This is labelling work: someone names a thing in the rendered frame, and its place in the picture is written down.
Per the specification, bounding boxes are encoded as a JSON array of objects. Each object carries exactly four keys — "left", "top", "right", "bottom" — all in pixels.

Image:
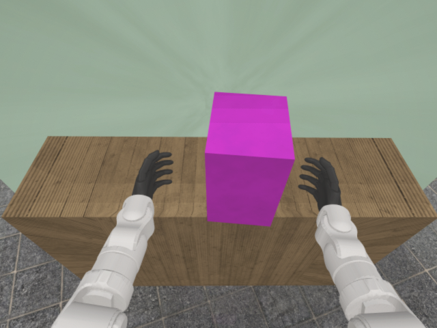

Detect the right robot hand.
[{"left": 298, "top": 157, "right": 342, "bottom": 211}]

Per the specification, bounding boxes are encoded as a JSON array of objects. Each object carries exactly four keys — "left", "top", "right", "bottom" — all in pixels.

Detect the carton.
[{"left": 205, "top": 92, "right": 295, "bottom": 226}]

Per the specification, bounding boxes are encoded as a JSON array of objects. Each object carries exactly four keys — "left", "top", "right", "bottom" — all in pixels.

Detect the left robot forearm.
[{"left": 51, "top": 195, "right": 154, "bottom": 328}]

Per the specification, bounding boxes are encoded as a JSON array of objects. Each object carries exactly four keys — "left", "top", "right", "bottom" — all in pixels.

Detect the left robot hand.
[{"left": 132, "top": 150, "right": 173, "bottom": 199}]

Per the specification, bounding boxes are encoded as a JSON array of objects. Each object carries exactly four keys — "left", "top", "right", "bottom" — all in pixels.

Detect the right robot upper arm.
[{"left": 348, "top": 312, "right": 424, "bottom": 328}]

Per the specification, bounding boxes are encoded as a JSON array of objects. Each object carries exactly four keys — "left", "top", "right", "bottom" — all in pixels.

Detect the pedestal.
[{"left": 1, "top": 136, "right": 437, "bottom": 286}]

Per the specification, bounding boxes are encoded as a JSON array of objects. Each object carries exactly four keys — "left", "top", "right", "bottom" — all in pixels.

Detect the right robot forearm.
[{"left": 315, "top": 204, "right": 426, "bottom": 328}]

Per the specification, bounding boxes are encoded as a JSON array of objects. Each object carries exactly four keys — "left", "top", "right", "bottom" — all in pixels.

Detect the left robot upper arm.
[{"left": 55, "top": 301, "right": 128, "bottom": 328}]

